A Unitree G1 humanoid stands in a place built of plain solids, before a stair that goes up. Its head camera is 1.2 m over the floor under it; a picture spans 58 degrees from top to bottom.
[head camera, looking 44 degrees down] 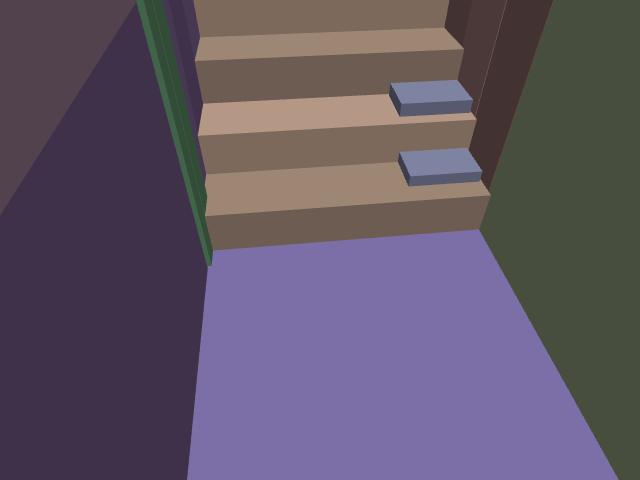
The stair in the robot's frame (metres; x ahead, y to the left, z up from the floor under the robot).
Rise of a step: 0.18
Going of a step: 0.26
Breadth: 1.09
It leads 7 degrees to the left of straight ahead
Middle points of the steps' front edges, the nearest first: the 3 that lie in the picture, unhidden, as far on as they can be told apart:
1.24 -0.11 0.18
1.50 -0.08 0.35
1.76 -0.05 0.53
